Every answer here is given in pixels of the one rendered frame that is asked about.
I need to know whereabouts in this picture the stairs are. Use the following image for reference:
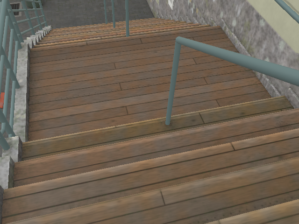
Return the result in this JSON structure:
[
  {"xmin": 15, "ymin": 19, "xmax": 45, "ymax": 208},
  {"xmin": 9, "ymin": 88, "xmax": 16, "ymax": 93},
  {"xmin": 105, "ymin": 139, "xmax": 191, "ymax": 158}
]
[
  {"xmin": 34, "ymin": 18, "xmax": 210, "ymax": 49},
  {"xmin": 1, "ymin": 95, "xmax": 299, "ymax": 224}
]

